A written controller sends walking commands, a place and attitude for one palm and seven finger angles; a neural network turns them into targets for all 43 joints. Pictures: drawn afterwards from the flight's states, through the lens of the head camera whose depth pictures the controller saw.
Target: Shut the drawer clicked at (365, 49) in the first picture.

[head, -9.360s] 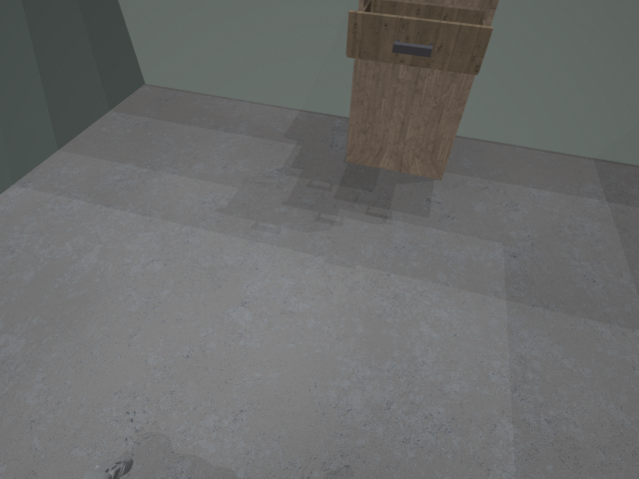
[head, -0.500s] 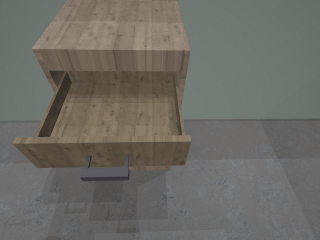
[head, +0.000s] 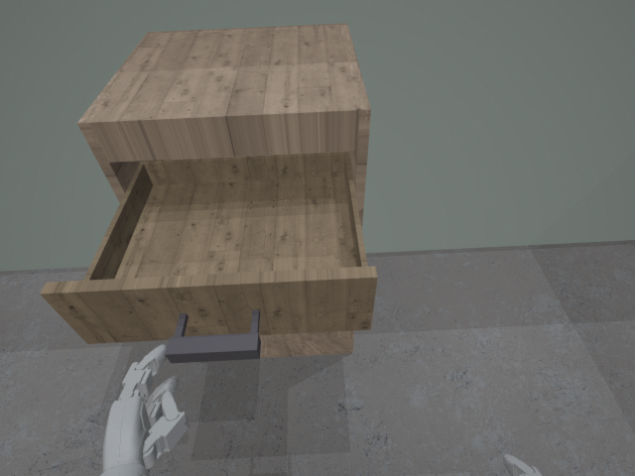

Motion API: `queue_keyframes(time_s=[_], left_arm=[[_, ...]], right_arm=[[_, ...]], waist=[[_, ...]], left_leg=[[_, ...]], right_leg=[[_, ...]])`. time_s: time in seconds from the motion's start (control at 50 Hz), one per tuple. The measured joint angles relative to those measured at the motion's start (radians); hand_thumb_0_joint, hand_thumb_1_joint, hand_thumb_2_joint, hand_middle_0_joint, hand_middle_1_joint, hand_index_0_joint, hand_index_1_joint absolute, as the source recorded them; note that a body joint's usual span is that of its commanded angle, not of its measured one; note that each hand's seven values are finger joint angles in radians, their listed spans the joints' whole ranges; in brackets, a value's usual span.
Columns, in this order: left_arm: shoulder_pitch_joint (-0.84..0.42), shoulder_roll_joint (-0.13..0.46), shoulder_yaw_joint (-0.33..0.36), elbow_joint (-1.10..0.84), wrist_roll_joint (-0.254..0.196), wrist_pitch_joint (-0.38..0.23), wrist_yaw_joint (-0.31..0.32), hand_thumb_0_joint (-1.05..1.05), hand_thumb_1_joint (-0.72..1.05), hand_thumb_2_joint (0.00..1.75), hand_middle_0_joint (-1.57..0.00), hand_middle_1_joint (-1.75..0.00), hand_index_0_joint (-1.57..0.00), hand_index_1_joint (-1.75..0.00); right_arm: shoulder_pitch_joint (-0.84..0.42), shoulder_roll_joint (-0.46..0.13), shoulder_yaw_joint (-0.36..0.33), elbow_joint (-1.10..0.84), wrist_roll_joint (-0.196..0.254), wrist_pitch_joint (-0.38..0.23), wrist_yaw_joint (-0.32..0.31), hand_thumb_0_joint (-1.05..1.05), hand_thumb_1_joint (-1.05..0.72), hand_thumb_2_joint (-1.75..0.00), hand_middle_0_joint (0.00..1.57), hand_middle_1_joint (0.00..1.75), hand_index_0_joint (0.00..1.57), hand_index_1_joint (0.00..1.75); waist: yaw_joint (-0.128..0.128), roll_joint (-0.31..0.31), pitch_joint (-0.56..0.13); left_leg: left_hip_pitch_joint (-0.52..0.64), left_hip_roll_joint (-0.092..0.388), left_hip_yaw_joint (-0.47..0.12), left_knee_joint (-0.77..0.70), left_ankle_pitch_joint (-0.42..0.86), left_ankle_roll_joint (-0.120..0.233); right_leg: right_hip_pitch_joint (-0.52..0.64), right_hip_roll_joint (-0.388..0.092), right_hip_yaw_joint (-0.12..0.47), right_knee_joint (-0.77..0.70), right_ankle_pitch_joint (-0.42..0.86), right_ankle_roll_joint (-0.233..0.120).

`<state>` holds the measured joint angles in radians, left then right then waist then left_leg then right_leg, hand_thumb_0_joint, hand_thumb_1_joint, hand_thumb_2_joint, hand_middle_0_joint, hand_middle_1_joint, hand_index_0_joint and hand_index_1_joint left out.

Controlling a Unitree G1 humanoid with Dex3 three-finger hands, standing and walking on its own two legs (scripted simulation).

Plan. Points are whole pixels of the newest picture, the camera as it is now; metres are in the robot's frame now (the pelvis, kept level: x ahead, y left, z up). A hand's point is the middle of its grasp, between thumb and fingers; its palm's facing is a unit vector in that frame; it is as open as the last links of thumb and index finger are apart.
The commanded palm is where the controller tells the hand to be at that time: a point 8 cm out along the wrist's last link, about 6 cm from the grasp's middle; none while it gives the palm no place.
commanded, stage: raise the hand and make a fist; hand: left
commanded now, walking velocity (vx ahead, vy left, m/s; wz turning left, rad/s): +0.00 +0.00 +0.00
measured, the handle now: (217, 333) +0.32 +0.16 -0.01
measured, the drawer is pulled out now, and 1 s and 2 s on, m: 0.30 0.30 0.30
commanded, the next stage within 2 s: bring the fist close to the handle in 1.68 s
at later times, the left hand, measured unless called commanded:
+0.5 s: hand (221, 451) +0.16 +0.12 +0.01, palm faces -0.02 -1.00 -0.01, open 4.4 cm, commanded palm +0.11 +0.18 +0.01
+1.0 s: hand (201, 453) +0.15 +0.12 +0.05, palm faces +0.06 -1.00 -0.02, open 3.1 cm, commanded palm +0.10 +0.17 +0.06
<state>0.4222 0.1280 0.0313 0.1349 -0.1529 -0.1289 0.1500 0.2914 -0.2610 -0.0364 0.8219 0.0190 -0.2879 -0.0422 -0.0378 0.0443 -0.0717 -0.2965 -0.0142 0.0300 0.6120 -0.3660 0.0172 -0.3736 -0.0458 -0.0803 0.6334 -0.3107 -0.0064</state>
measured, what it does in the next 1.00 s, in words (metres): stands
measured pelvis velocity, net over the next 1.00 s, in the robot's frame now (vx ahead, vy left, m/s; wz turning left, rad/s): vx -0.01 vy -0.01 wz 0.01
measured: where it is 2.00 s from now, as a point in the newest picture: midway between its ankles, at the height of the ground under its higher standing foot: outside the picture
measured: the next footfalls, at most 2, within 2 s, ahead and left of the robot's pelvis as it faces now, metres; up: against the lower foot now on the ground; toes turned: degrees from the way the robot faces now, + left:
none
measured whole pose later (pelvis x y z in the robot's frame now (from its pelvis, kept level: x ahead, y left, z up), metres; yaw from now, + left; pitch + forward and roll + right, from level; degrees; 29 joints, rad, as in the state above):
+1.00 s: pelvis -0.01 -0.01 -0.04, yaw +0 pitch +9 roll -1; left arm 0.76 0.14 -0.07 -0.45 -0.14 -0.29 -0.04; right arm 0.23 -0.21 0.00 0.42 0.04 -0.19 -0.02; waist 0.02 0.03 -0.13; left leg -0.62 0.02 0.01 0.99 -0.53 0.01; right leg -0.67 -0.03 -0.10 0.96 -0.45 -0.02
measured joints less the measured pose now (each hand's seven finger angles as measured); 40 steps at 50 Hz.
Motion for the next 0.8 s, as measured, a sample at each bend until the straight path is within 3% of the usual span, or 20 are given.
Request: queue_keyframes(time_s=[0.06,0.1,0.16,0.22,0.28,0.36,0.48,0.56,0.62,0.7,0.8], left_arm=[[0.046,-0.044,0.051,-0.013,-0.052,-0.171,-0.095,0.02,0.93,0.9,-0.32,-0.43,-0.14,-0.36],[0.111,-0.053,0.041,-0.048,-0.06,-0.284,-0.174,0.01,0.93,0.9,-0.36,-0.46,-0.14,-0.37],[0.216,-0.039,-0.022,-0.12,-0.012,-0.424,-0.254,0.01,0.92,0.9,-0.41,-0.53,-0.23,-0.45],[0.26,-0.002,-0.059,-0.191,0.033,-0.492,-0.279,0.02,0.91,0.9,-0.47,-0.59,-0.34,-0.53],[0.232,0.018,-0.046,-0.248,0.02,-0.484,-0.277,0.02,0.9,0.9,-0.54,-0.65,-0.45,-0.62],[0.158,0.009,-0.012,-0.312,-0.031,-0.401,-0.276,0.02,0.9,0.9,-0.62,-0.74,-0.57,-0.73],[0.139,0.004,-0.044,-0.381,-0.034,-0.226,-0.322,0.02,0.9,0.9,-0.73,-0.87,-0.71,-0.87],[0.186,0.009,-0.049,-0.397,-0.028,-0.157,-0.299,0.02,0.9,0.9,-0.81,-0.95,-0.8,-0.96],[0.235,0.008,-0.026,-0.417,-0.031,-0.158,-0.249,0.02,0.9,0.9,-0.87,-1.02,-0.86,-1.03],[0.303,0.01,-0.005,-0.469,-0.031,-0.216,-0.199,0.02,0.9,0.9,-0.95,-1.11,-0.94,-1.11],[0.348,0.005,-0.044,-0.526,-0.031,-0.28,-0.219,0.02,0.91,0.9,-1.05,-1.21,-1.04,-1.22]], right_arm=[[-0.062,0.0,-0.021,-0.112,-0.007,-0.014,0.034,0.02,-0.91,-0.9,0.2,0.3,0.2,0.3],[-0.089,-0.001,-0.034,-0.182,-0.01,-0.02,0.057,0.02,-0.91,-0.9,0.2,0.3,0.2,0.3],[-0.128,-0.015,-0.049,-0.262,-0.021,-0.029,0.08,0.01,-0.91,-0.9,0.2,0.3,0.2,0.3],[-0.174,-0.024,-0.045,-0.316,-0.027,-0.014,0.084,0.01,-0.91,-0.9,0.2,0.3,0.2,0.3],[-0.206,-0.003,-0.023,-0.345,-0.021,0.01,0.071,0.01,-0.9,-0.9,0.2,0.3,0.2,0.3],[-0.192,0.05,0.027,-0.355,-0.008,0.044,0.056,0.01,-0.9,-0.9,0.2,0.3,0.2,0.3],[-0.088,0.102,0.08,-0.332,0.008,0.098,0.036,0.01,-0.9,-0.9,0.21,0.3,0.2,0.31],[-0.035,0.098,0.07,-0.316,0.014,0.125,0.021,0.02,-0.9,-0.9,0.21,0.3,0.2,0.31],[-0.012,0.079,0.045,-0.31,0.013,0.128,0.015,0.02,-0.9,-0.9,0.21,0.3,0.2,0.31],[0.002,0.043,0.01,-0.308,0.01,0.11,0.016,0.02,-0.9,-0.9,0.21,0.3,0.2,0.3],[-0.02,0.008,-0.006,-0.319,0.014,0.082,0.019,0.02,-0.9,-0.9,0.2,0.3,0.2,0.3]], waist=[[0.012,-0.04,-0.04],[0.029,-0.073,-0.051],[0.056,-0.095,-0.054],[0.077,-0.088,-0.048],[0.092,-0.071,-0.038],[0.098,-0.038,-0.035],[0.07,-0.002,-0.05],[0.044,-0.008,-0.048],[0.036,-0.02,-0.042],[0.036,-0.025,-0.04],[0.038,-0.017,-0.044]], left_leg=[[-0.117,0.011,0.019,0.11,-0.044,-0.007],[-0.191,0.019,0.018,0.19,-0.078,-0.013],[-0.303,0.029,-0.003,0.321,-0.13,-0.018],[-0.407,0.032,-0.029,0.438,-0.171,-0.025],[-0.478,0.033,-0.049,0.512,-0.192,-0.032],[-0.514,0.036,-0.065,0.54,-0.198,-0.036],[-0.463,0.037,-0.053,0.473,-0.177,-0.031],[-0.412,0.037,-0.03,0.42,-0.162,-0.028],[-0.389,0.039,-0.023,0.4,-0.158,-0.027],[-0.38,0.04,-0.028,0.399,-0.162,-0.026],[-0.376,0.035,-0.037,0.409,-0.169,-0.019]], right_leg=[[-0.129,0.006,0.019,0.114,-0.038,-0.008],[-0.201,0.01,0.019,0.189,-0.066,-0.016],[-0.298,0.013,0.0,0.298,-0.111,-0.027],[-0.386,0.009,-0.025,0.395,-0.149,-0.033],[-0.446,0.007,-0.042,0.458,-0.17,-0.041],[-0.473,0.009,-0.058,0.475,-0.174,-0.047],[-0.428,0.013,-0.047,0.415,-0.153,-0.039],[-0.392,0.016,-0.025,0.378,-0.141,-0.035],[-0.375,0.019,-0.018,0.362,-0.137,-0.035],[-0.36,0.02,-0.023,0.354,-0.138,-0.034],[-0.346,0.016,-0.032,0.353,-0.143,-0.027]])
